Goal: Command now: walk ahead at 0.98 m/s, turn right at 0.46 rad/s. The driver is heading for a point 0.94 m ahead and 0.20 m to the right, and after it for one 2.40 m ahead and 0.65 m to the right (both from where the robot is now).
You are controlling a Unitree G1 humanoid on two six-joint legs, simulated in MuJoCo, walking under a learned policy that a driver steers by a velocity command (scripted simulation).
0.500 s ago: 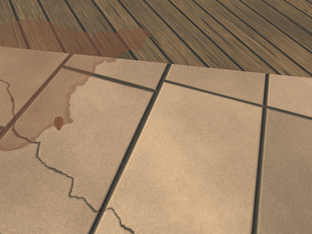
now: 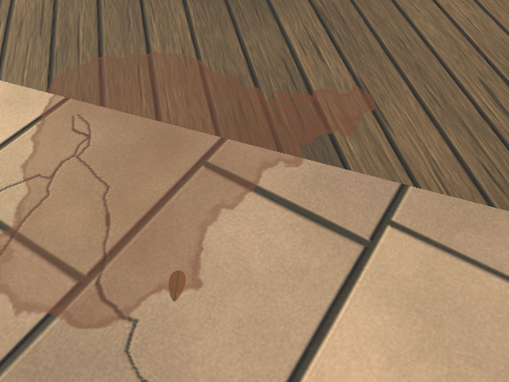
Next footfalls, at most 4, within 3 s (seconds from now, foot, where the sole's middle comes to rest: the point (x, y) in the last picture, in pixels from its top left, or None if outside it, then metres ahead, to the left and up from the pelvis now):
0.28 left None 0.47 0.14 -0.76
0.72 right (349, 288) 0.75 -0.22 -0.76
1.12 left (360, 199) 1.08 -0.29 -0.76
1.46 right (429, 211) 1.04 -0.51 -0.76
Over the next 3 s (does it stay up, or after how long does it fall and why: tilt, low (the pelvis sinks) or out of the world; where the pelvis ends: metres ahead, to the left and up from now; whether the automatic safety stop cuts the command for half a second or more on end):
stays up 1.05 -0.33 0.00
